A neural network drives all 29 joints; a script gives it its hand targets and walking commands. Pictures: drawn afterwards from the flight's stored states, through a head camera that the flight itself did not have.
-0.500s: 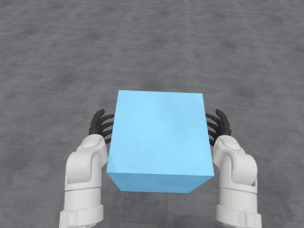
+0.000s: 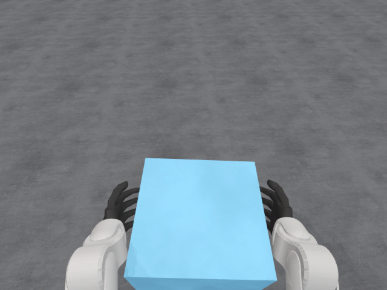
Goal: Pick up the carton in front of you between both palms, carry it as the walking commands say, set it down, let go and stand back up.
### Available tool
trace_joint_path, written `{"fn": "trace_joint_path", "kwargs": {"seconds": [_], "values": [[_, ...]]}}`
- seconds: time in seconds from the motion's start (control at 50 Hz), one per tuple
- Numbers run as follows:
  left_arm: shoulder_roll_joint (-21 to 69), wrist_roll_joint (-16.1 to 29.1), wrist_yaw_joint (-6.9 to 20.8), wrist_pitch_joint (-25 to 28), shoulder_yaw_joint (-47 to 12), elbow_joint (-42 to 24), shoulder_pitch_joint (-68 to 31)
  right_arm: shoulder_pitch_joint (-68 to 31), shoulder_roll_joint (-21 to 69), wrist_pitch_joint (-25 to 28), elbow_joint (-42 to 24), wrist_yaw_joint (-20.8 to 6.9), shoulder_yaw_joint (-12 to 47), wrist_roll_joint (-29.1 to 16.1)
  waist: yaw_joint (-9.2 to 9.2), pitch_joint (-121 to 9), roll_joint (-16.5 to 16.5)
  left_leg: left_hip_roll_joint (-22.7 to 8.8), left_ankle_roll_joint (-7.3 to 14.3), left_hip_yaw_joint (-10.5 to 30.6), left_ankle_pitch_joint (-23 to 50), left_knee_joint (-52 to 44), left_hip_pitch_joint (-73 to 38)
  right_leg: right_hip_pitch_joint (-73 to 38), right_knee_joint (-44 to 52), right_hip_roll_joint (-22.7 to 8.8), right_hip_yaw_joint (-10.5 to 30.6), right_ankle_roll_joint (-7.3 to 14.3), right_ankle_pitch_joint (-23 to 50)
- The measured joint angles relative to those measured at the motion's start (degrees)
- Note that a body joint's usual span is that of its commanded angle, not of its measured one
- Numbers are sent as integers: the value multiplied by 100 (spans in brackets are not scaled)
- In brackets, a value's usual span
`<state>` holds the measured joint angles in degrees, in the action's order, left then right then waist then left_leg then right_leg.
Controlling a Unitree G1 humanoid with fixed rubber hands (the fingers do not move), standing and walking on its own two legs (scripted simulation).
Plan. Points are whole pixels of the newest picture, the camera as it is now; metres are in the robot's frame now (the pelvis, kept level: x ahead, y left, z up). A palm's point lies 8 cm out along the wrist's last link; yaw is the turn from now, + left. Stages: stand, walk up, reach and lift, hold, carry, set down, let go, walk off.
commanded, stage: carry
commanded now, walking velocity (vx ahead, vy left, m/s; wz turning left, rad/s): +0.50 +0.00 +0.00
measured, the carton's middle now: (196, 234) +0.25 +0.00 +0.00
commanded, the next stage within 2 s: none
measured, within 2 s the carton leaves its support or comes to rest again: neither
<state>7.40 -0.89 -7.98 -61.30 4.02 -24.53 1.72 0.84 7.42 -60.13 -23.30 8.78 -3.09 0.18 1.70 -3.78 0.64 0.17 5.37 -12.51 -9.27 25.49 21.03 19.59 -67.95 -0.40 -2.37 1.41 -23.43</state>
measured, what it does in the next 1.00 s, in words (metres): walks ahead: right foot, then left foot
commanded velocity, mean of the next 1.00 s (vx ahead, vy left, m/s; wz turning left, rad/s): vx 0.50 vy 0.00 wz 0.00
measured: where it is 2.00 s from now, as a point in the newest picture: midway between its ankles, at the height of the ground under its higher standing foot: (182, 176)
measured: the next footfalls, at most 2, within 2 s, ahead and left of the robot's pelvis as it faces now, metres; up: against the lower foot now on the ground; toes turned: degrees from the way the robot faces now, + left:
right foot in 0.40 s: +0.46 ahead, -0.12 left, +0.00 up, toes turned -8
left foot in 0.90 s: +0.73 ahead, +0.13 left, +0.00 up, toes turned +14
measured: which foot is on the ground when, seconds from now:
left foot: down 0.00-0.42, up 0.44-0.88, down 0.90-1.00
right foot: up 0.00-0.38, down 0.40-0.92, up 0.94-1.00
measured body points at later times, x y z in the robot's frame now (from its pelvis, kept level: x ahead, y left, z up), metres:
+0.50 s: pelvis +0.32 -0.04 -0.01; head +0.31 -0.05 +0.44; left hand +0.54 +0.13 +0.06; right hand +0.57 -0.17 +0.06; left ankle +0.14 +0.06 -0.64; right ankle +0.42 -0.11 -0.74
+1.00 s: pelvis +0.63 +0.03 +0.00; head +0.63 +0.05 +0.45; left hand +0.86 +0.19 +0.06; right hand +0.87 -0.12 +0.07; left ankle +0.69 +0.12 -0.74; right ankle +0.46 -0.09 -0.66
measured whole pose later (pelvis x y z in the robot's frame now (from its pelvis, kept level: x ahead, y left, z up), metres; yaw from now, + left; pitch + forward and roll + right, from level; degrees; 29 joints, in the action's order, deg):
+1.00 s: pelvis +0.63 +0.03 +0.00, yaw +1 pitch +4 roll +0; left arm 7.9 -1.1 -8.5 -66.4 2.7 -31.4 5.2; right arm 4.9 7.8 -64.3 -29.5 8.6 -2.1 -0.2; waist 0.6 -5.7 1.9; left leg -3.2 4.0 -13.6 -9.8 28.9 23.6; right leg 15.1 -57.6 -4.0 -4.5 -0.1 -24.9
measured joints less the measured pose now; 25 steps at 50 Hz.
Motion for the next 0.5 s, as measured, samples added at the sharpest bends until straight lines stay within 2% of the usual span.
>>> {"fn": "trace_joint_path", "kwargs": {"seconds": [0.06,0.2,0.28,0.36,0.4,0.42,0.46,0.5], "values": [[44,-35,30,-43,-170,-274,367,490,48,-18,-373,-3,50,-30,21,-89,-110,-24,-35,100,-111,-425,-517,758,260,-229,-84,-34,465],[44,-47,8,-129,-298,-675,698,679,47,-206,-737,-19,126,-66,-103,-392,-120,-73,-184,222,-466,-1187,-1680,1558,2344,-603,-304,-271,1472],[43,15,-59,-275,-266,-817,647,593,43,-345,-834,-22,123,-76,-151,-446,-63,-69,-336,255,-851,-1366,-2340,1553,3214,-570,-539,-176,1918],[38,51,-93,-424,-237,-850,501,526,43,-450,-900,-11,95,-66,-90,-411,-125,-151,-542,367,-1430,-1201,-2889,1159,3872,-368,-846,-10,2110],[37,68,-99,-435,-227,-718,376,463,31,-489,-875,13,46,-51,-98,-378,-211,-329,-614,365,-1964,-299,-2812,785,4091,-194,-1018,116,2061],[34,64,-95,-406,-238,-555,296,392,23,-509,-780,17,-20,-51,-148,-362,-314,-489,-597,403,-1904,594,-2474,808,3852,-137,-1074,240,1968],[21,32,-91,-397,-228,-306,186,268,17,-548,-572,19,-97,-41,-230,-277,-312,-432,-532,813,-1694,2636,-1487,743,3657,-138,-1093,365,1662],[32,11,-64,-386,-201,-255,244,276,17,-548,-479,18,-66,-19,-277,-196,-235,-350,-436,970,-1397,3861,-585,478,3907,-147,-1079,328,1590]]}}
